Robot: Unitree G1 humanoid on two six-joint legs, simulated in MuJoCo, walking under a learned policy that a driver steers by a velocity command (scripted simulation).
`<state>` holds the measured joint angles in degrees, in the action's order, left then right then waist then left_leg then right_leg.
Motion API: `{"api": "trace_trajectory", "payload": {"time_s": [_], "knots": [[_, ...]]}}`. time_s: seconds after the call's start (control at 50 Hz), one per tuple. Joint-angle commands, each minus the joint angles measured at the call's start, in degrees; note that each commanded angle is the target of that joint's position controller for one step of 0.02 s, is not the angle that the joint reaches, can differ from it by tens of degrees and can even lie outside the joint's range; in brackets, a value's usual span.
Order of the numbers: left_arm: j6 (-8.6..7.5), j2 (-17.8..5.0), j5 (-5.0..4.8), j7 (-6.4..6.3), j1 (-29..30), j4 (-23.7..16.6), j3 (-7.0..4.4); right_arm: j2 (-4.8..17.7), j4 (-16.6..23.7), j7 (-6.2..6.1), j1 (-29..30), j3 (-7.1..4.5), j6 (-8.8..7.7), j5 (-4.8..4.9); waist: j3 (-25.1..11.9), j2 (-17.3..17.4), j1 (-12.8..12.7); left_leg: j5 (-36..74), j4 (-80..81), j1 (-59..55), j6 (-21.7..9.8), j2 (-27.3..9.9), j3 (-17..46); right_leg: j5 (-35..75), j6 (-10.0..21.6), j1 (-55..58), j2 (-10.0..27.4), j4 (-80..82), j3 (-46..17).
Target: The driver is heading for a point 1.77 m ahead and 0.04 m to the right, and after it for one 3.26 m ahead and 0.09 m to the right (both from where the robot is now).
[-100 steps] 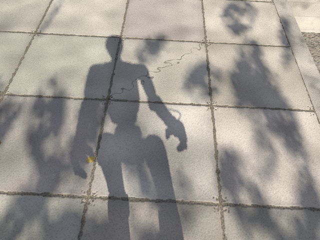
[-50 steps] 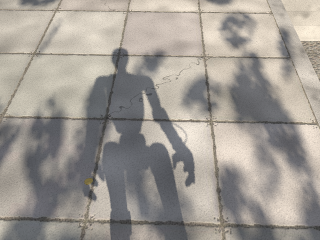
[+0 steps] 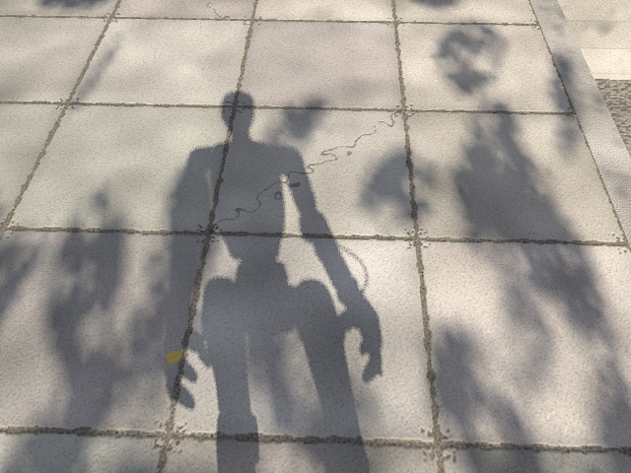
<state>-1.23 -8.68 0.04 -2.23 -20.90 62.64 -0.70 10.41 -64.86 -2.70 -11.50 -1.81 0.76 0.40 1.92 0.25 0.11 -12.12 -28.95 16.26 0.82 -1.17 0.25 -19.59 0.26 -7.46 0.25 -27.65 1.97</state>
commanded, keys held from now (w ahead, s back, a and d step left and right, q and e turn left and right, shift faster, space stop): no key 0.50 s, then w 0.50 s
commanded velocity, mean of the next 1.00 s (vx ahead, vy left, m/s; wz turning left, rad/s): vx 0.15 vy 0.00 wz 0.00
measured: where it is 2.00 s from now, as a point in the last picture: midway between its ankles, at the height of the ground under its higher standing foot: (321, 379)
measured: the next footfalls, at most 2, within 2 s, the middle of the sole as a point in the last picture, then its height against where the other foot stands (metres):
right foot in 1.26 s outside the picture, level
left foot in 1.84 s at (270, 344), level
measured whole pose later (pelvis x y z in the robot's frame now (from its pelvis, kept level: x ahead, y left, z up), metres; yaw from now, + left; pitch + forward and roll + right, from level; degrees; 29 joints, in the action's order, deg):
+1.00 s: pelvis +0.14 +0.05 +0.01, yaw +0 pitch +1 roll +0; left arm -5.3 -14.2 -1.7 0.2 -11.8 53.8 -4.1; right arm 9.2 -63.7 0.5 -25.8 -1.2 -5.8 0.0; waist -1.2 -2.1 2.6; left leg -15.1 -15.4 1.2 -3.4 2.5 -4.3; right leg -9.0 3.6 -36.0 6.4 -62.9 0.3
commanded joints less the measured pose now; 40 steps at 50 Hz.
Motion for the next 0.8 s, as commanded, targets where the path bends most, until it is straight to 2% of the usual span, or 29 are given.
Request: {"api": "trace_trajectory", "payload": {"time_s": [0.02,0.5,0.52,0.54,0.56,0.58,0.6,0.62,0.64,0.66,0.68,0.7,0.72,0.74,0.76,0.78,0.8], "knots": [[-0.18,-4.59,-0.01,-0.12,-5.81,-0.31,-0.73,5.24,1.12,-0.16,-2.13,-0.75,-0.28,0.01,1.5,-0.46,0.0,9.72,2.77,-6.36,-2.29,-0.92,0.83,7.75,0.82,-8.49,1.51,6.59,-1.41],[-0.25,-4.15,-0.07,-0.04,-6.89,-0.63,-0.78,4.82,1.2,-0.3,-3.46,-0.74,-0.29,0.07,1.9,-0.51,-0.01,9.93,2.58,-6.36,-2.01,-0.95,0.72,8.26,0.97,-8.42,1.49,6.72,-1.52],[-0.15,-3.95,-0.15,-0.11,-8.08,-0.04,-0.8,4.24,0.68,-0.3,-4.41,-0.62,-0.24,0.06,0.58,-0.93,-0.09,4.04,2.02,-6.77,-2.03,0.03,-0.41,2.27,1.37,-7.82,1.16,7.29,-1.29],[0.04,-5.04,-0.55,-0.28,-8.39,0.0,-1.22,4.39,0.54,-0.33,-4.64,-0.78,-0.2,0.35,1.5,-2.15,-0.25,-5.8,-0.16,-5.16,-2.17,1.9,-2.39,-7.38,2.69,-8.56,1.32,8.09,-2.24],[0.13,-6.84,-0.89,-0.49,-7.76,-0.68,-1.81,4.62,0.8,-0.31,-4.31,-1.01,-0.36,0.61,3.62,-4.35,-0.52,-14.98,-3.08,-1.33,-2.37,3.53,-4.26,-17.74,4.71,-9.58,3.03,9.72,-5.22],[-0.06,-8.3,-1.29,-0.62,-8.65,-1.15,-2.3,4.57,1.87,-0.13,-2.29,-1.07,-0.93,0.62,6.28,-6.39,-1.58,-18.09,-7.07,4.11,-2.59,3.93,-5.1,-25.93,7.19,-9.59,6.87,12.91,-10.62],[-0.57,-10.42,-1.7,-0.6,-9.61,-1.41,-3.02,3.61,3.3,0.33,0.16,-0.87,-1.94,0.81,8.8,-9.65,-2.6,-15.23,-12.72,9.59,-2.93,3.44,-5.84,-30.12,10.23,-8.16,12.67,16.78,-18.12],[-1.24,-12.02,-1.88,-0.57,-9.2,-1.76,-3.71,2.82,4.59,0.92,2.21,-0.6,-3.09,1.01,11.35,-11.2,-3.02,-12.53,-17.73,13.42,-3.86,0.65,-3.69,-29.23,13.1,-8.19,17.9,19.19,-24.46],[-1.96,-11.42,-1.41,-0.47,-8.7,-2.16,-3.72,3.24,5.59,1.46,3.51,-0.72,-4.09,1.32,12.57,-10.54,-2.91,-14.36,-21.16,18.18,-4.72,-1.44,-1.78,-24.69,14.38,-5.8,20.27,19.77,-26.88],[-2.56,-10.67,-1.18,-0.23,-8.02,-2.55,-3.65,3.75,6.43,1.91,4.09,-0.86,-4.91,1.67,12.76,-9.81,-2.56,-16.8,-21.59,21.39,-5.51,-3.04,-0.44,-19.44,14.18,-2.72,20.67,19.04,-26.35],[-2.87,-10.28,-1.47,0.05,-6.94,-3.06,-3.64,4.15,6.86,2.31,3.73,-0.97,-5.61,2.01,11.87,-8.74,-1.82,-17.41,-18.14,21.02,-6.15,-3.79,-0.12,-15.18,12.94,-0.65,19.65,17.81,-23.79],[-2.86,-10.41,-1.92,0.3,-5.57,-3.52,-3.7,4.19,6.66,2.66,2.42,-1.11,-6.17,2.17,10.56,-7.66,-0.71,-15.92,-11.99,16.17,-6.43,-3.18,-1.52,-11.72,11.26,-1.19,17.44,16.34,-19.65],[-2.62,-10.73,-2.23,0.53,-3.65,-3.98,-3.71,3.87,5.07,2.93,-1.23,-1.42,-6.46,2.1,8.64,-6.57,1.43,-10.47,-5.25,6.01,-6.13,-0.77,-4.9,-9.07,9.53,-5.42,14.16,13.87,-14.51],[-2.34,-10.88,-2.14,0.76,-3.24,-4.28,-3.68,4.13,2.2,3.04,-7.28,-2.15,-6.38,1.89,5.87,-5.57,3.46,-3.59,-2.21,-5.74,-5.06,2.96,-8.2,-5.68,8.51,-10.61,11.09,9.99,-10.84],[-2.49,-11.11,-1.87,0.84,-2.2,-4.86,-3.56,5.25,-0.03,3.03,-14.06,-3.15,-6.1,1.61,2.93,-4.32,6.4,-1.35,-1.68,-15.08,-4.78,4.1,-7.57,3.44,7.22,-14.82,8.48,3.02,-7.71],[-2.93,-8.34,-1.46,1.1,0.89,-6.46,-2.67,9.74,-1.35,2.62,-22.96,-4.64,-6.14,1.28,0.07,6.98,10.27,-7.33,6.83,-22.9,-8.37,-6.65,9.09,8.31,3.46,-22.18,2.73,-18.2,-0.48],[-4.23,-3.29,-1.78,0.91,0.25,-8.74,-1.54,14.54,-1.2,3.15,-28.33,-4.98,-6.85,0.83,-4.17,19.89,9.54,-12.6,19.06,-29.39,-16.67,-20.12,38.71,-9.62,1.77,-34.26,-4.3,-36.9,-1.06]]}}
Velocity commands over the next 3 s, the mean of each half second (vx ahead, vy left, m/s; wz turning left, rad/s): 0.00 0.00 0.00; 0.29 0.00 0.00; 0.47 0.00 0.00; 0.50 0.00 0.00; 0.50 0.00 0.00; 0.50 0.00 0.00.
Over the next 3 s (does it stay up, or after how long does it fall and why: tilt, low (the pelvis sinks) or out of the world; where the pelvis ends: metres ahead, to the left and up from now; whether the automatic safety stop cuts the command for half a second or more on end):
stays up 1.29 0.04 -0.01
